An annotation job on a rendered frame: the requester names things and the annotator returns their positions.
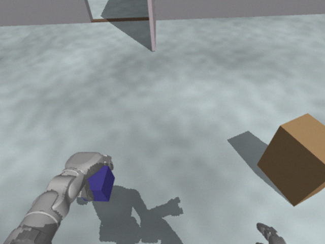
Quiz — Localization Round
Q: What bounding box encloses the left robot hand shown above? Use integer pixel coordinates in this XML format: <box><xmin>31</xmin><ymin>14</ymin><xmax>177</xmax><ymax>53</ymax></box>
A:
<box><xmin>65</xmin><ymin>152</ymin><xmax>114</xmax><ymax>201</ymax></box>

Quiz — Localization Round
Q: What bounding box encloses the right robot hand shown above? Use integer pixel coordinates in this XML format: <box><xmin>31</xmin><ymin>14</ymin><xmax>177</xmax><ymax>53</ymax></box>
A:
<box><xmin>256</xmin><ymin>223</ymin><xmax>286</xmax><ymax>244</ymax></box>

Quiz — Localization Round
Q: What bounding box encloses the left robot arm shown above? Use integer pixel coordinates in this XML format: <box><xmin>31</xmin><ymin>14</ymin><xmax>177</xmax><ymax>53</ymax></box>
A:
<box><xmin>3</xmin><ymin>168</ymin><xmax>86</xmax><ymax>244</ymax></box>

